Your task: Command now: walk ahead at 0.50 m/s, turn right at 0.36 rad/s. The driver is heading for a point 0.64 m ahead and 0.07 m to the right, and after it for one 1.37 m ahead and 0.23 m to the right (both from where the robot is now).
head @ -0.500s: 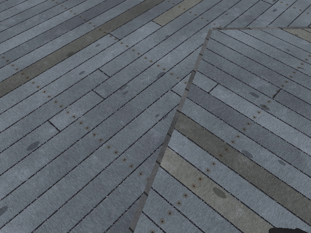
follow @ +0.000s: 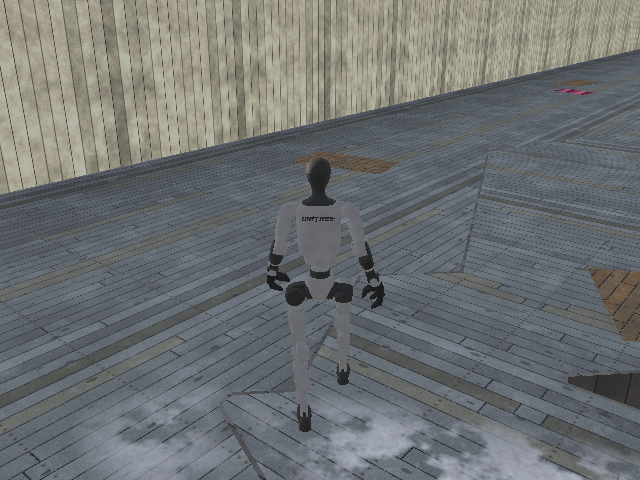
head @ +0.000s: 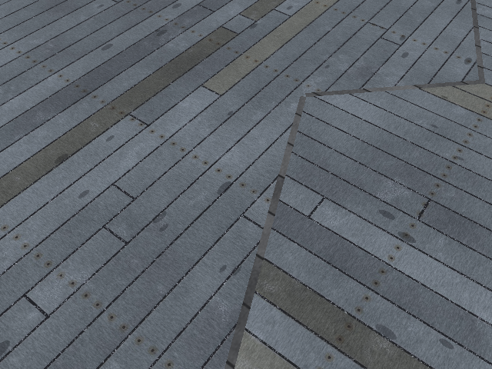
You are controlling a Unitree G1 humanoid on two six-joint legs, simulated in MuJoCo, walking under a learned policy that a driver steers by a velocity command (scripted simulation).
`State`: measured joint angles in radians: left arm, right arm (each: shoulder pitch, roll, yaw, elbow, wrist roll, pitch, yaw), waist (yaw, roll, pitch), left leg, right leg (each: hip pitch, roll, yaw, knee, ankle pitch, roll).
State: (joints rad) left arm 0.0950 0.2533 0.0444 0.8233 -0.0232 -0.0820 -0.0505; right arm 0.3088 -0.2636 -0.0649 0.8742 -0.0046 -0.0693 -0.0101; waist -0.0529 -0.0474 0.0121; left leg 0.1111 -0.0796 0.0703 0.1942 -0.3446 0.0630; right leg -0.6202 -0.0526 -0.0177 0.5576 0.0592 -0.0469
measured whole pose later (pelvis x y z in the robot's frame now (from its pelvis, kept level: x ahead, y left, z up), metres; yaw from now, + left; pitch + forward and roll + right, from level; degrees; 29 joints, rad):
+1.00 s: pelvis +0.54 -0.05 +0.00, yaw -14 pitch +2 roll +2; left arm 0.13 0.25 0.04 0.72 0.01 -0.05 0.00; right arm 0.28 -0.26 -0.04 0.87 0.01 -0.05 0.00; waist -0.05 -0.04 0.00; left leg -0.12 -0.06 0.02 0.40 -0.32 0.04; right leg -0.44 -0.03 0.03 0.48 0.01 -0.02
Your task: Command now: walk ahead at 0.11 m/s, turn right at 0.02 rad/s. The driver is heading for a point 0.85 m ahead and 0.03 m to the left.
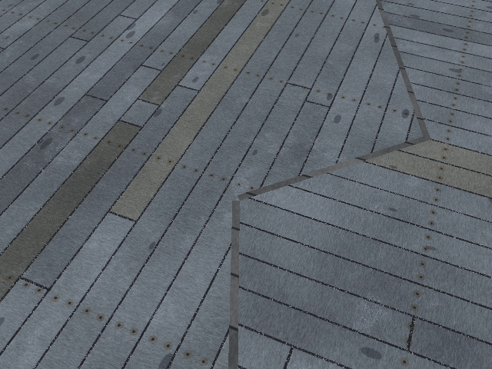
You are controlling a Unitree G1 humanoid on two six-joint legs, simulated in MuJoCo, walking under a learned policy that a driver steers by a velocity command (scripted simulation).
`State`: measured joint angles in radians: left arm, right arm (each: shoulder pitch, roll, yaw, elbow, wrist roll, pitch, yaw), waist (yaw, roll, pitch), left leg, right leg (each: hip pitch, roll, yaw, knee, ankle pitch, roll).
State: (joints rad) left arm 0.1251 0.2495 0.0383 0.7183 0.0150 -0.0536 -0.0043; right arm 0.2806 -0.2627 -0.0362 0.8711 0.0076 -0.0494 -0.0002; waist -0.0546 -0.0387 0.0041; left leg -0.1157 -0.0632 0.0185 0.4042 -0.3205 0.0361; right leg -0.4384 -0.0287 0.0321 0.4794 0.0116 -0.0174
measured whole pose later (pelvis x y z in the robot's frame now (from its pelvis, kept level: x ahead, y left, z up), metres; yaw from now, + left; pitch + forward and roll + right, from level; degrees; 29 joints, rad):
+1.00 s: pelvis +0.10 -0.01 -0.01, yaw +0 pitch -1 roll +0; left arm 0.19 0.24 0.07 1.04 -0.03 -0.06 0.00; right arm 0.37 -0.25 -0.05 1.06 0.03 -0.04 -0.03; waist -0.02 0.03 0.00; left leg -0.06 0.04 -0.01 0.52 -0.44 -0.01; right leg -0.27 0.01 -0.06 0.60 -0.33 -0.06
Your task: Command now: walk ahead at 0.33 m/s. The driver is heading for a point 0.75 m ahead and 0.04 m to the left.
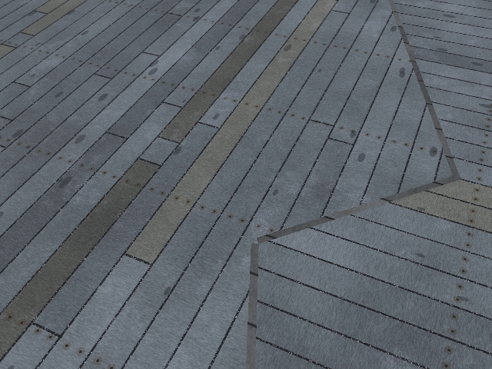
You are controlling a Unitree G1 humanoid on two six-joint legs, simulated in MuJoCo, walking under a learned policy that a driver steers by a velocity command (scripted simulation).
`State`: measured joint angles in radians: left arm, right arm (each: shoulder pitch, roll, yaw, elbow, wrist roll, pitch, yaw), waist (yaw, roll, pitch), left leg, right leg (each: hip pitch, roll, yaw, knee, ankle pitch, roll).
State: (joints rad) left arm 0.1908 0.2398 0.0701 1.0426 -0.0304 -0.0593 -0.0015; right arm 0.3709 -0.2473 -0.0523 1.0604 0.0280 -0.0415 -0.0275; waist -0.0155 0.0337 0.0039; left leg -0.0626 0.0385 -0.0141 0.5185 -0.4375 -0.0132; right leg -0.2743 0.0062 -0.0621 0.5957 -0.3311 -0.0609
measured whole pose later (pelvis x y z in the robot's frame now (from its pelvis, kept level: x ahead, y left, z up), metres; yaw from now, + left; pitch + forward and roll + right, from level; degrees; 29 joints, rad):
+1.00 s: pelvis +0.50 +0.03 +0.01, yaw +0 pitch +2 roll +2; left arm 0.01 0.24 0.04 0.89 -0.02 -0.08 -0.02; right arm 0.38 -0.24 -0.05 1.03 0.01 -0.08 -0.01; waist -0.08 -0.04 0.01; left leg 0.07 -0.06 0.05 0.20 -0.29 0.03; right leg -0.61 -0.09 0.00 0.54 0.05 -0.03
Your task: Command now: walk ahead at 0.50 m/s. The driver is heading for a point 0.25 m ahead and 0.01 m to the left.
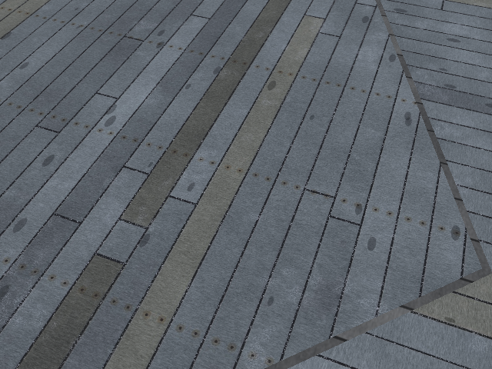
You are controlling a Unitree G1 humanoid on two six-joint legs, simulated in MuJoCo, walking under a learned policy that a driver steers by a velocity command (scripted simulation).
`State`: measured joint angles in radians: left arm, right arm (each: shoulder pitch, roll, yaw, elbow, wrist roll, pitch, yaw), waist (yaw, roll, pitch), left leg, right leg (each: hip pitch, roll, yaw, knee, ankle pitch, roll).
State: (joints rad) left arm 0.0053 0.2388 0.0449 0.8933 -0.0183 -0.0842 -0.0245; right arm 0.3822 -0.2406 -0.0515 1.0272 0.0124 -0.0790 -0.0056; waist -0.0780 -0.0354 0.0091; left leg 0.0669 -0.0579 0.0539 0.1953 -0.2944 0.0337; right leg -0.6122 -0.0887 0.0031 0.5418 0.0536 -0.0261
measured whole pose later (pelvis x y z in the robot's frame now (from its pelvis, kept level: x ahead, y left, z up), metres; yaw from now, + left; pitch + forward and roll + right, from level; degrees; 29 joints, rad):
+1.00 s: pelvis +0.22 -0.02 +0.00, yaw +0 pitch -1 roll +0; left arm 0.18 0.23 0.03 1.09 0.00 0.00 0.03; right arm 0.13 -0.22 -0.05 1.08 0.00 0.00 -0.04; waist 0.01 0.00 0.04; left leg -0.23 0.02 0.00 0.49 -0.24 -0.01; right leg -0.15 -0.01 -0.06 0.48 -0.30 -0.01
